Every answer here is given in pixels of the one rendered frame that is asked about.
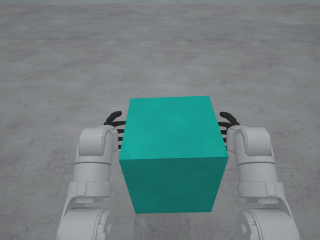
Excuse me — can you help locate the robot right forearm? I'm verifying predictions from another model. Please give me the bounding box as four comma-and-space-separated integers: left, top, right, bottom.
226, 125, 300, 240

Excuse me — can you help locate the carton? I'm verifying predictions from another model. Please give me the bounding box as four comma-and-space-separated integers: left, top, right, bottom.
118, 95, 229, 214

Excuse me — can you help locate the left robot upper arm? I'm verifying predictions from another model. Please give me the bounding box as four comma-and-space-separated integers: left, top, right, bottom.
57, 207, 115, 240

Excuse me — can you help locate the robot left forearm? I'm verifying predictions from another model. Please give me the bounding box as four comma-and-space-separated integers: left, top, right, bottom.
56, 125, 119, 240

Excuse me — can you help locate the right robot upper arm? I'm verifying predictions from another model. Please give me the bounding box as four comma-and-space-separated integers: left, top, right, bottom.
236, 208, 300, 240

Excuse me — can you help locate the robot right hand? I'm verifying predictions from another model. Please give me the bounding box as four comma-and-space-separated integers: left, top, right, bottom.
218, 112, 240, 151

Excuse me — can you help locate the robot left hand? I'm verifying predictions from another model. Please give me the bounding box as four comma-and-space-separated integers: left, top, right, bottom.
104, 111, 126, 149

